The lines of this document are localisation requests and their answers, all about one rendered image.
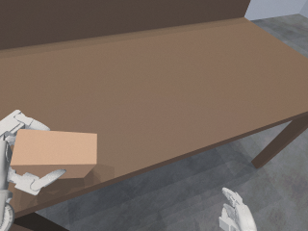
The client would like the left robot hand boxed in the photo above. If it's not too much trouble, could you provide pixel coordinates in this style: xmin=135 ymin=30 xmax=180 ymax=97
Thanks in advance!
xmin=0 ymin=110 xmax=66 ymax=195

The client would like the left robot forearm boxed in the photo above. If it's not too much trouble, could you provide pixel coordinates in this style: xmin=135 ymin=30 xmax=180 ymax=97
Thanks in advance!
xmin=0 ymin=190 xmax=15 ymax=231

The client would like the table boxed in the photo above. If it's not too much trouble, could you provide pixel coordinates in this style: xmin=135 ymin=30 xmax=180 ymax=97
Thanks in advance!
xmin=0 ymin=0 xmax=308 ymax=231

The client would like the sponge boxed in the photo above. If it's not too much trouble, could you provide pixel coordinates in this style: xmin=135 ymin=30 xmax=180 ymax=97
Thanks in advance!
xmin=10 ymin=129 xmax=97 ymax=179

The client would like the right robot hand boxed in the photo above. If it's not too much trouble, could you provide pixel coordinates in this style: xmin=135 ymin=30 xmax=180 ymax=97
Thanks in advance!
xmin=218 ymin=187 xmax=257 ymax=231

